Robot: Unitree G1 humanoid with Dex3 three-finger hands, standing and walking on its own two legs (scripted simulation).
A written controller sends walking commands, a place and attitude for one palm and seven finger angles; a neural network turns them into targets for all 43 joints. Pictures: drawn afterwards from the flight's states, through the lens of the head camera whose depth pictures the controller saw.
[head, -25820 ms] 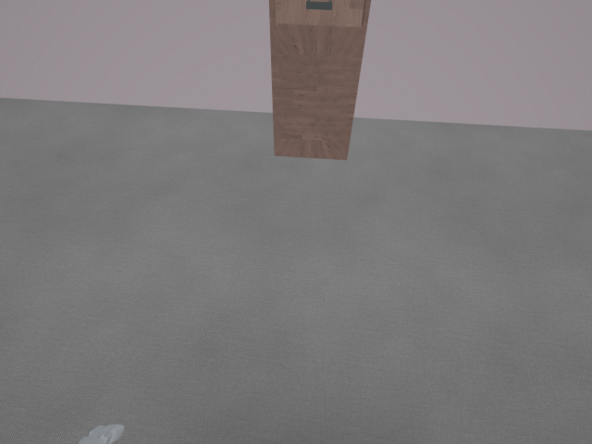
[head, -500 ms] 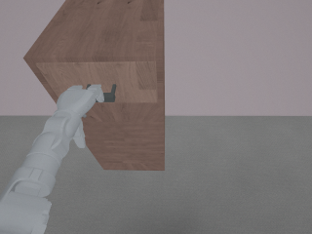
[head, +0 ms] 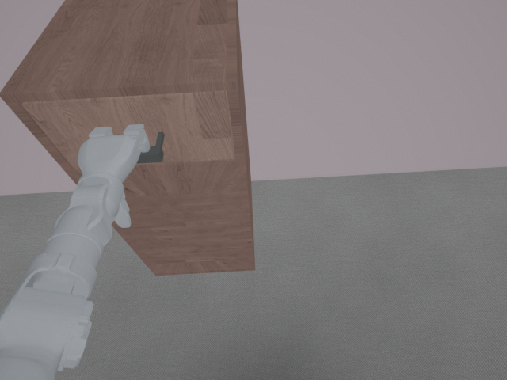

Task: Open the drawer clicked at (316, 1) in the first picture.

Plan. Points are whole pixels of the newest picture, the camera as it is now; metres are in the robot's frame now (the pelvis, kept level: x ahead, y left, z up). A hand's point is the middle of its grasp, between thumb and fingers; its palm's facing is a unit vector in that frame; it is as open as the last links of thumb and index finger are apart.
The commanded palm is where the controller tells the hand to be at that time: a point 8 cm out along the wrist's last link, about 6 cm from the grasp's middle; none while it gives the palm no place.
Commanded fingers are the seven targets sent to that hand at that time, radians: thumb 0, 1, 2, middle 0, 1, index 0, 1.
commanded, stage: lower the fingers behind the handle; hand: left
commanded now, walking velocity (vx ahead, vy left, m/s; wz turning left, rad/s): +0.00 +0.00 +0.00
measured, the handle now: (137, 147) +0.53 +0.24 +0.03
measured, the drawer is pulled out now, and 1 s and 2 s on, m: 0.00 0.00 0.00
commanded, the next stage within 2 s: lift the fingers back up to retry in 0.94 s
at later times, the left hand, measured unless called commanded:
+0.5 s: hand (124, 179) +0.44 +0.24 +0.05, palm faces +0.00 +0.03 -1.00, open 14.0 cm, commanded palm +0.41 +0.24 +0.06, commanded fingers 0.00 -0.50 0.30 -0.30 -1.20 -0.30 -1.20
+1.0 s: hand (124, 180) +0.44 +0.24 +0.04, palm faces +0.02 +0.02 -1.00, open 14.2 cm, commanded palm +0.41 +0.25 +0.06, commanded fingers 0.00 -0.50 0.30 -0.30 -1.20 -0.30 -1.20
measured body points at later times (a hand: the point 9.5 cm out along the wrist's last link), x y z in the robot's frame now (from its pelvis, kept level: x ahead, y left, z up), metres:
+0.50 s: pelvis -0.01 +0.00 -0.01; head +0.06 -0.02 +0.44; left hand +0.43 +0.23 +0.10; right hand +0.07 -0.27 -0.14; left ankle -0.03 +0.10 -0.72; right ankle +0.02 -0.10 -0.72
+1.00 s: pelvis -0.01 +0.00 -0.01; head +0.05 -0.01 +0.43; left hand +0.43 +0.23 +0.10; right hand +0.05 -0.27 -0.14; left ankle -0.03 +0.10 -0.72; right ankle +0.02 -0.10 -0.72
